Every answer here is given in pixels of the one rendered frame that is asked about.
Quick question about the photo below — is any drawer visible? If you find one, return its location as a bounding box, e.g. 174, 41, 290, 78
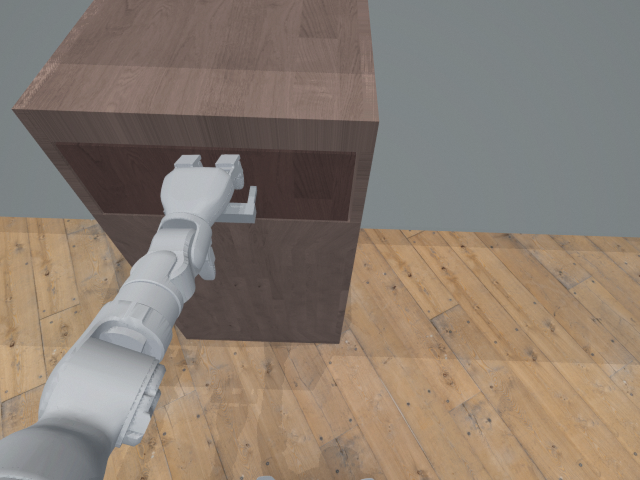
55, 142, 356, 221

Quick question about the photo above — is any left robot hand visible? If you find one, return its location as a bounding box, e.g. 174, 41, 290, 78
161, 154, 244, 280

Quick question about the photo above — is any left robot forearm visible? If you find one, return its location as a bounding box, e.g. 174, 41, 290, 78
38, 212, 212, 421

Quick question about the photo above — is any cabinet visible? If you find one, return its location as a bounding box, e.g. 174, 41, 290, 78
12, 0, 379, 344

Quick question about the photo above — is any left robot upper arm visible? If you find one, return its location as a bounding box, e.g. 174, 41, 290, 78
0, 337, 166, 480

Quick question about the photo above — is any handle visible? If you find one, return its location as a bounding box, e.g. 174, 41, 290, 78
163, 186, 257, 223

